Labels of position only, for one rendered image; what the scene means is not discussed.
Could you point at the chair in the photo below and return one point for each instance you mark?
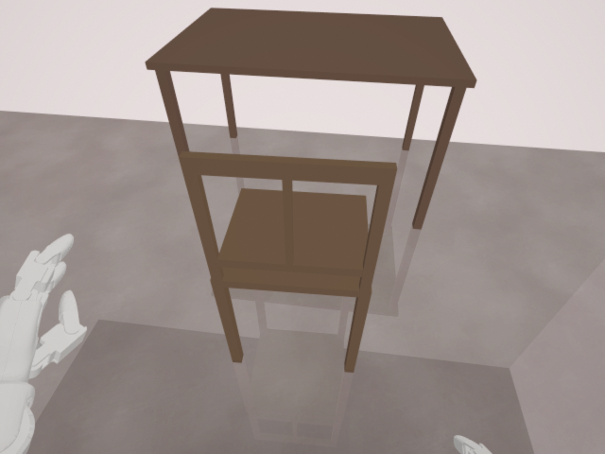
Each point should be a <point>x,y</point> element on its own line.
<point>290,241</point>

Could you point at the robot right hand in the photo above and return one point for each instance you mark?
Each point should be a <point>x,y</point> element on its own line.
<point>466,446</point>

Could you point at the table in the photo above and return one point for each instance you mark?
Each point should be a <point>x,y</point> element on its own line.
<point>417,50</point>

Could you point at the left robot forearm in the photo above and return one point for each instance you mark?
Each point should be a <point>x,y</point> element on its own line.
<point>17,421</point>

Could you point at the robot left hand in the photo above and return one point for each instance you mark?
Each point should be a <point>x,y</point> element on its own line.
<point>21,312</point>

